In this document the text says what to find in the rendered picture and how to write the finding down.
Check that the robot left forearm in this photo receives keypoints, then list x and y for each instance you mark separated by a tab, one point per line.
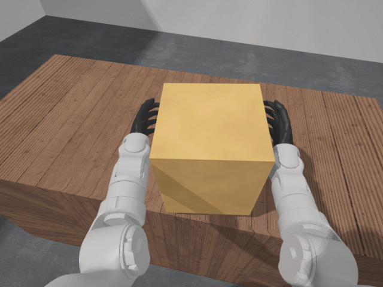
128	185

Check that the right robot hand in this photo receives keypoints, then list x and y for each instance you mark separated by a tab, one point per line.
281	131

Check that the left robot hand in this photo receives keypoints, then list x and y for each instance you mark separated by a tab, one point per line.
141	122

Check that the robot left upper arm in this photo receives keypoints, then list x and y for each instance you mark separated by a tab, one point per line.
111	256

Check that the robot right upper arm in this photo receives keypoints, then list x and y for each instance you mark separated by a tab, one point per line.
307	260

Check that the pedestal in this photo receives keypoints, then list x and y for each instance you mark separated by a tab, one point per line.
61	128

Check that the robot right forearm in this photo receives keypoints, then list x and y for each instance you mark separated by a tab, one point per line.
293	199

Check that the carton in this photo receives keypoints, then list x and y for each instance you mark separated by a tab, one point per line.
211	151

